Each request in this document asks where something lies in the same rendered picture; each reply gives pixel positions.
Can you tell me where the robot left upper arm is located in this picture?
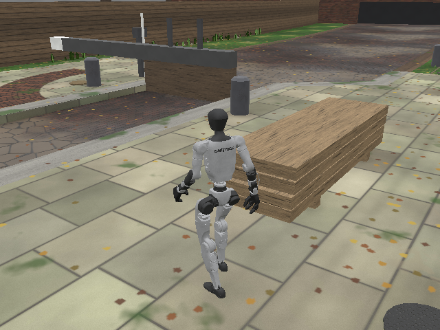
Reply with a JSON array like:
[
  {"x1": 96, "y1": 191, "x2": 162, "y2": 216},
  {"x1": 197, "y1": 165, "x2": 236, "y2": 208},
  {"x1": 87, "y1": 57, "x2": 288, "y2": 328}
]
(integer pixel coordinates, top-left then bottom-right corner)
[{"x1": 191, "y1": 140, "x2": 208, "y2": 179}]

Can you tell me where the robot left hand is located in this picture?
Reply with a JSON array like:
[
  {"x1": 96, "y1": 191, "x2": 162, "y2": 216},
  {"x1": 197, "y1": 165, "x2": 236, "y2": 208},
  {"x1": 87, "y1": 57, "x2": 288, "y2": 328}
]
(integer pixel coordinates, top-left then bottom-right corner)
[{"x1": 173, "y1": 186, "x2": 188, "y2": 202}]

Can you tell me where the left robot foot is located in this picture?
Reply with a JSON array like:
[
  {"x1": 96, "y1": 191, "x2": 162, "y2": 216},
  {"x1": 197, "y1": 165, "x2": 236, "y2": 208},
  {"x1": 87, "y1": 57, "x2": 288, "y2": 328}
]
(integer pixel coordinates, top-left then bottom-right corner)
[{"x1": 203, "y1": 282, "x2": 226, "y2": 298}]

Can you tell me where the robot right upper arm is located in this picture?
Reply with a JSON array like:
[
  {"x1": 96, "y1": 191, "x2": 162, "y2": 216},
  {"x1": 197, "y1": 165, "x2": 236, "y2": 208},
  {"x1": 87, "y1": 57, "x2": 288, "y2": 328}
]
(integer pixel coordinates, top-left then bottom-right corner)
[{"x1": 231, "y1": 135, "x2": 254, "y2": 172}]

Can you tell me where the robot right forearm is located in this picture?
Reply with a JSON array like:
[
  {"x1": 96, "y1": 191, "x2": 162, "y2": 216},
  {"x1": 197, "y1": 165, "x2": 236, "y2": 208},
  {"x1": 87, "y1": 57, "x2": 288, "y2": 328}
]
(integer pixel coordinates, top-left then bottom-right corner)
[{"x1": 246, "y1": 167, "x2": 258, "y2": 195}]

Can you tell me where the robot right hand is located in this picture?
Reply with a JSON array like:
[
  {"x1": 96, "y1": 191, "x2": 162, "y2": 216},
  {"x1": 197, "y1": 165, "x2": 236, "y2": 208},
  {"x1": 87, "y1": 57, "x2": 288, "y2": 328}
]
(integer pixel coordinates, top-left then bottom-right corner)
[{"x1": 243, "y1": 193, "x2": 260, "y2": 214}]

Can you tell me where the left robot shin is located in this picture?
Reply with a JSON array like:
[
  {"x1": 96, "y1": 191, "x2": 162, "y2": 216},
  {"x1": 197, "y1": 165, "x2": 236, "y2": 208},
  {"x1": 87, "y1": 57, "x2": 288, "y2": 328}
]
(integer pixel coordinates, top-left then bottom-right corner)
[{"x1": 201, "y1": 242, "x2": 221, "y2": 289}]

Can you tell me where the robot left forearm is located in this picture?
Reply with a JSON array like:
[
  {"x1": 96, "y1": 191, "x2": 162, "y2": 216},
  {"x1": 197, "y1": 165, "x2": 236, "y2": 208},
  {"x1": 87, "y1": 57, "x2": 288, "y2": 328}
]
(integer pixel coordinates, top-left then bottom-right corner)
[{"x1": 177, "y1": 170, "x2": 195, "y2": 193}]

